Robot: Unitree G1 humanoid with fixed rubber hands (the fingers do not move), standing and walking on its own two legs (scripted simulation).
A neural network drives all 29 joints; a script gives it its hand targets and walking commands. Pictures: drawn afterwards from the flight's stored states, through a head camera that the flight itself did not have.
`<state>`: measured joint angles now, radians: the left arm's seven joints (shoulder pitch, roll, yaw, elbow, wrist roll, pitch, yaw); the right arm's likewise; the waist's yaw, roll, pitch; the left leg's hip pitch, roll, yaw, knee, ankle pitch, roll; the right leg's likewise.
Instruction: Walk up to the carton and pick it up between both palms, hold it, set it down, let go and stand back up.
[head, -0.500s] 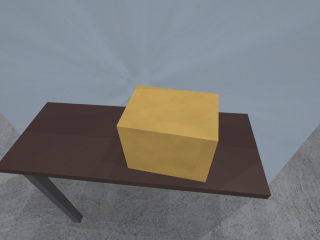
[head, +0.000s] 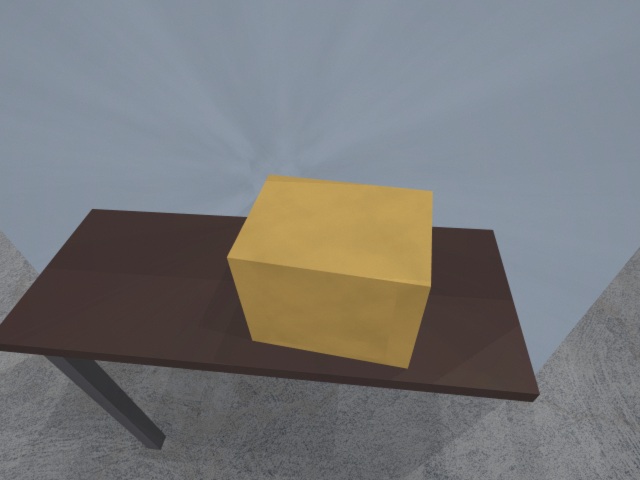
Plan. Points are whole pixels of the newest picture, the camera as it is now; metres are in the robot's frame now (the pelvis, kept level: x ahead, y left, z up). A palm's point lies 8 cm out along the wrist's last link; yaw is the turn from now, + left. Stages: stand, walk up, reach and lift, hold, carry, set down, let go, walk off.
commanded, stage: stand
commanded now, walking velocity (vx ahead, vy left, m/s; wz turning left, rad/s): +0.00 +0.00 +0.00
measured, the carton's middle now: (337, 270) +0.44 +0.01 +0.00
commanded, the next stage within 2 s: none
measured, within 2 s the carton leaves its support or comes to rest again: neither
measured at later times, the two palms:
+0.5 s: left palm out of the picture +0.00 +0.25 -0.12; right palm out of the picture +0.02 -0.25 -0.13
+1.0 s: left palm out of the picture -0.01 +0.25 -0.13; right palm out of the picture +0.00 -0.24 -0.13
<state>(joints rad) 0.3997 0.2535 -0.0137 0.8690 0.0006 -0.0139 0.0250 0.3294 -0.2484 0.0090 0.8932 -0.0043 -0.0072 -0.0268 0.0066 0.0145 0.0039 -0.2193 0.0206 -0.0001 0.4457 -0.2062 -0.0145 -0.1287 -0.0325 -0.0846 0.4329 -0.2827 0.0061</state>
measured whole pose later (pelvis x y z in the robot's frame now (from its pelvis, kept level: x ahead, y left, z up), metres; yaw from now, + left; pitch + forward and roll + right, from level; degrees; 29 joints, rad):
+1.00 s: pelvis +0.00 +0.00 +0.00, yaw +0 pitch -1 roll +0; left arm 0.39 0.23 -0.01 0.94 0.00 -0.01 0.03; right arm 0.34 -0.22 0.01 0.98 0.00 -0.01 -0.04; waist 0.00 0.01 0.03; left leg -0.22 0.02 0.00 0.44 -0.20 -0.01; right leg -0.13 -0.03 -0.08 0.41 -0.26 0.01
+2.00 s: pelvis +0.01 +0.00 +0.00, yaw +0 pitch -1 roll +0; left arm 0.40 0.21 -0.02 0.98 0.00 -0.02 0.04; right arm 0.33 -0.21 0.01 1.00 0.00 -0.01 -0.04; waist 0.01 0.01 0.01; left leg -0.21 0.02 0.01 0.42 -0.20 -0.01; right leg -0.12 -0.04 -0.08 0.41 -0.28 0.01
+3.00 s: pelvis +0.00 +0.00 +0.00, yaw +0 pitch -1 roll +0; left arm 0.40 0.20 -0.02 1.00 0.00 -0.02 0.04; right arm 0.34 -0.20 0.02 1.03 0.00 -0.02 -0.04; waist 0.01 0.02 0.01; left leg -0.21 0.02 0.00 0.42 -0.20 -0.02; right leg -0.12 -0.03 -0.09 0.40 -0.27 0.01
